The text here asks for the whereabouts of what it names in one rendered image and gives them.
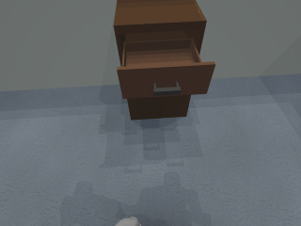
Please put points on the handle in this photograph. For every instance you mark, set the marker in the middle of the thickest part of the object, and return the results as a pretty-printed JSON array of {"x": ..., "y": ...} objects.
[{"x": 166, "y": 91}]

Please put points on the cabinet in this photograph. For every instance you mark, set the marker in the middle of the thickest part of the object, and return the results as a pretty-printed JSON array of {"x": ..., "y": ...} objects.
[{"x": 147, "y": 20}]

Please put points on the drawer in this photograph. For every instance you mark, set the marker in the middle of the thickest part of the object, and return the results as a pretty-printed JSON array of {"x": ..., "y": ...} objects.
[{"x": 163, "y": 62}]

